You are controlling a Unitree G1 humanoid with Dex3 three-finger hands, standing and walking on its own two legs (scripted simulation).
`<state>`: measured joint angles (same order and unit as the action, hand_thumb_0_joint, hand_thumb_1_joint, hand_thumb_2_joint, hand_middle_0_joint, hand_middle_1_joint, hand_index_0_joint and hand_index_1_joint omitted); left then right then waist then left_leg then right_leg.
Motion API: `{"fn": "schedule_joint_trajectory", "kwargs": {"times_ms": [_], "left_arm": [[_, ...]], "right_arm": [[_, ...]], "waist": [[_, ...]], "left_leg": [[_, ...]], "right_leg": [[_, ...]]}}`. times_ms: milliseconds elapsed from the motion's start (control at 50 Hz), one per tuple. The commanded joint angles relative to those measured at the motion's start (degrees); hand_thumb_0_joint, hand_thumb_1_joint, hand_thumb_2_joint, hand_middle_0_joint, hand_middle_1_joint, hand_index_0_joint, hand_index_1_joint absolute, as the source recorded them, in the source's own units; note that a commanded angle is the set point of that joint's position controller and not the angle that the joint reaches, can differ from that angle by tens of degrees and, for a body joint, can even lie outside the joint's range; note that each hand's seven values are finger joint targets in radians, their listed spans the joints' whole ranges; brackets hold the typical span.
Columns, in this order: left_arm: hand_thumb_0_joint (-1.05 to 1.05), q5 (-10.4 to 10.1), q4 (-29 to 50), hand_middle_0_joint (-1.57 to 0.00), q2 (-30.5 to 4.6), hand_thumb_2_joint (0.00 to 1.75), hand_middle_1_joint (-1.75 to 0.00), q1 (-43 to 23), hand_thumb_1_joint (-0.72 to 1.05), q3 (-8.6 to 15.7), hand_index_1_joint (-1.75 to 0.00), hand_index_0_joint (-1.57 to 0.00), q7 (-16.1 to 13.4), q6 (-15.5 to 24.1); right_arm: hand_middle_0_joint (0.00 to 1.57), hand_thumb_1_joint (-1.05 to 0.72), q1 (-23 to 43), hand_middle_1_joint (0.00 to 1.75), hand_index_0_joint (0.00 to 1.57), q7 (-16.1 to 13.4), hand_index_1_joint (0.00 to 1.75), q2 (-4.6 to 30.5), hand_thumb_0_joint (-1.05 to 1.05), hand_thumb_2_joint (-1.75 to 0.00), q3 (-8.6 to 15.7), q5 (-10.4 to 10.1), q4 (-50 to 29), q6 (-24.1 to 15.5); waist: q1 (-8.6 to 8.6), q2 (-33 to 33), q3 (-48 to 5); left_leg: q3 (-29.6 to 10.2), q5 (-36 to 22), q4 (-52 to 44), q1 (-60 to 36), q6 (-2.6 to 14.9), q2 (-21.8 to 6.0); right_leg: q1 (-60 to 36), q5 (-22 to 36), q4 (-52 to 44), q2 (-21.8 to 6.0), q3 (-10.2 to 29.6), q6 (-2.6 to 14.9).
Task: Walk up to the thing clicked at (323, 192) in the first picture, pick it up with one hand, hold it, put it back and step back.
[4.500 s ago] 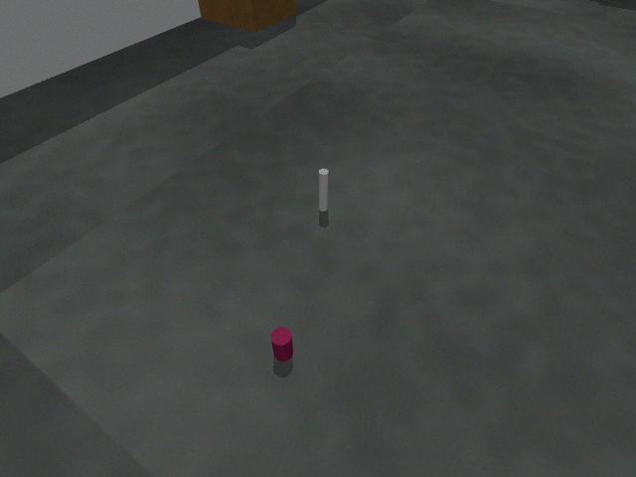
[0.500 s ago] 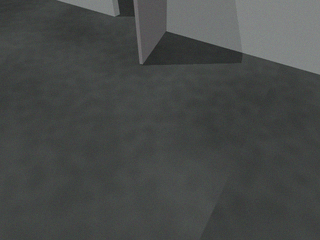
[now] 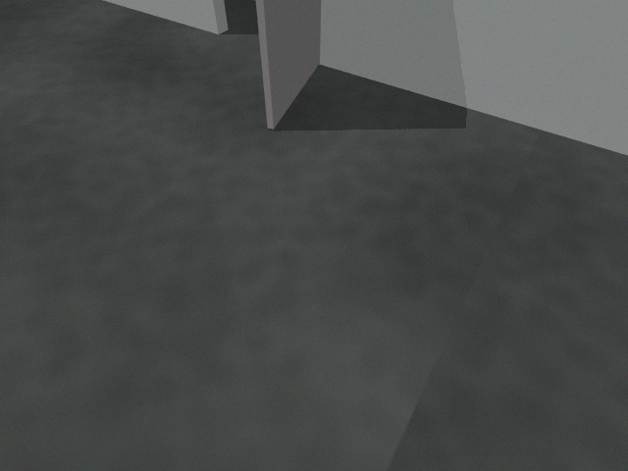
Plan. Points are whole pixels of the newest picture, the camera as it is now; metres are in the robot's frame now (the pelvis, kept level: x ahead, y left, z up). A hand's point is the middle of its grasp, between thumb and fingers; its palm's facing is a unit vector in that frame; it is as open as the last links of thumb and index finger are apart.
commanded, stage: stand
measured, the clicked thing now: out of the picture +0.12 +1.36 -0.67
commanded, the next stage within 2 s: none
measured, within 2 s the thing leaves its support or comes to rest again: neither
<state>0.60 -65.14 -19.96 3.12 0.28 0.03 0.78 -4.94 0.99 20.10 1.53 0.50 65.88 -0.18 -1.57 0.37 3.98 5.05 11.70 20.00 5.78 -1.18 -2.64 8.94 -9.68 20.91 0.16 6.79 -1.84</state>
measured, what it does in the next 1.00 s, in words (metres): stands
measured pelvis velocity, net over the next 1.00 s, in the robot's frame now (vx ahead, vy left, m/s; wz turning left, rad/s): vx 0.00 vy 0.00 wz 0.03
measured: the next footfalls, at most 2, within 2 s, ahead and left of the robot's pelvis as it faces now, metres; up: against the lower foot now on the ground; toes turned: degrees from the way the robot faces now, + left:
none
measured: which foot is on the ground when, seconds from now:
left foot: down 0.00-1.00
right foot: down 0.00-1.00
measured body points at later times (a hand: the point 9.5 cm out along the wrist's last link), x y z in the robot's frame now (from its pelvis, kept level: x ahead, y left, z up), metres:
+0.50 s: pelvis -0.01 +0.00 +0.00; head +0.00 +0.00 +0.45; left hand +0.06 +0.30 -0.13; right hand +0.07 -0.30 -0.13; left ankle -0.01 +0.13 -0.75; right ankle +0.02 -0.14 -0.75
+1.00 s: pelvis +0.00 +0.00 +0.00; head +0.01 +0.00 +0.45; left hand +0.07 +0.30 -0.13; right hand +0.07 -0.30 -0.13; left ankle -0.01 +0.13 -0.75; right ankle +0.02 -0.14 -0.75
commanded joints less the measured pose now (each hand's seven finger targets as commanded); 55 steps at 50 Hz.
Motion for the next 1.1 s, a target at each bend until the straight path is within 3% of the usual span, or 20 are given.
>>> {"fn": "schedule_joint_trajectory", "kwargs": {"times_ms": [0, 80, 180, 260, 380, 480, 640, 780, 1080], "left_arm": [[0.00, -0.2, 3.4, -0.20, -12.2, 0.90, -0.30, -1.8, 0.90, 2.1, -0.30, -0.20, -0.8, 1.2], [0.00, -0.3, 3.6, -0.20, -12.0, 0.90, -0.30, -1.5, 0.90, 2.0, -0.30, -0.20, -0.7, 1.2], [0.00, -0.2, 3.4, -0.20, -12.1, 0.90, -0.30, -0.9, 0.90, 1.9, -0.30, -0.20, -0.6, 1.1], [0.00, -0.1, 3.7, -0.20, -12.4, 0.90, -0.30, -0.6, 0.90, 1.9, -0.30, -0.20, -0.6, 1.2], [0.00, -0.1, 3.9, -0.20, -12.6, 0.90, -0.30, 0.2, 0.90, 1.8, -0.30, -0.20, -0.6, 1.2], [0.00, -0.2, 4.1, -0.20, -12.6, 0.90, -0.30, 0.4, 0.90, 1.7, -0.30, -0.20, -0.6, 1.3], [0.00, -0.1, 4.2, -0.20, -12.6, 0.90, -0.30, 1.1, 0.90, 1.6, -0.30, -0.20, -0.6, 1.2], [0.00, -0.1, 4.3, -0.20, -13.0, 0.90, -0.30, 1.1, 0.90, 1.6, -0.30, -0.20, -0.6, 1.1], [0.00, -0.1, 4.6, -0.20, -13.0, 0.90, -0.30, 1.2, 0.90, 1.5, -0.30, -0.20, -0.8, 1.1]], "right_arm": [[0.20, -0.90, 2.9, 0.30, 0.20, -1.0, 0.30, 12.0, 0.00, -0.90, 2.0, 0.0, -3.6, -1.1], [0.20, -0.90, 2.8, 0.30, 0.20, -1.0, 0.30, 12.3, 0.00, -0.90, 2.0, 0.1, -3.7, -1.2], [0.20, -0.90, 2.3, 0.30, 0.20, -0.9, 0.30, 12.1, 0.00, -0.90, 1.9, 0.0, -3.6, -1.1], [0.20, -0.90, 2.2, 0.30, 0.20, -0.9, 0.30, 12.2, 0.00, -0.90, 2.0, 0.1, -3.9, -1.1], [0.20, -0.90, 2.2, 0.30, 0.20, -0.7, 0.30, 12.1, 0.00, -0.90, 2.0, 0.0, -4.0, -1.0], [0.20, -0.90, 1.7, 0.30, 0.20, -0.7, 0.30, 12.2, 0.00, -0.90, 2.0, 0.1, -3.8, -1.0], [0.20, -0.90, 1.5, 0.30, 0.20, -0.8, 0.30, 12.4, 0.00, -0.90, 1.9, 0.1, -3.7, -1.0], [0.20, -0.90, 0.7, 0.30, 0.20, -0.6, 0.30, 12.0, 0.00, -0.90, 1.8, 0.2, -3.6, -0.8], [0.20, -0.90, 0.8, 0.30, 0.20, -0.9, 0.30, 12.4, 0.00, -0.90, 1.9, -0.2, -4.0, -1.1]], "waist": [[0.38, 0.2, -6.3], [0.37, -1.1, -6.4], [0.58, -0.1, -4.5], [0.34, 0.1, -5.0], [0.39, 0.6, -4.0], [0.35, 0.2, -5.4], [0.67, -0.1, -5.2], [0.65, 0.5, -3.0], [0.51, 0.1, -6.6]], "left_leg": [[-5.7, -4.6, -3.6, -2.7, 1.79, -5.6], [-5.6, -5.2, -3.8, -3.1, 1.85, -5.7], [-6.4, -1.2, -4.8, -1.6, 1.98, -5.7], [-6.2, -2.1, -4.4, -2.7, 2.06, -5.6], [-6.6, 0.4, -4.6, -2.6, 2.10, -5.5], [-6.7, -3.0, -3.9, -3.1, 2.28, -5.7], [-6.7, -2.8, -4.2, -2.3, 2.21, -5.5], [-6.8, 2.1, -4.7, -0.4, 2.31, -5.0], [-6.9, -8.5, -3.1, -2.8, 2.15, -5.6]], "right_leg": [[0.2, 10.6, -2.9, -5.6, 2.7, 2.54], [0.4, 11.3, -2.9, -5.8, 2.8, 2.68], [1.4, 6.7, -3.7, -5.4, 2.7, 2.59], [2.0, 7.7, -3.7, -5.7, 2.8, 2.74], [3.3, 4.1, -4.5, -5.5, 2.7, 2.60], [1.7, 7.4, -3.7, -5.9, 2.6, 2.72], [1.3, 7.5, -3.7, -6.1, 2.5, 2.78], [2.6, 0.7, -5.3, -6.1, 3.0, 2.75], [-0.6, 11.9, -2.3, -6.2, 1.3, 2.82]]}}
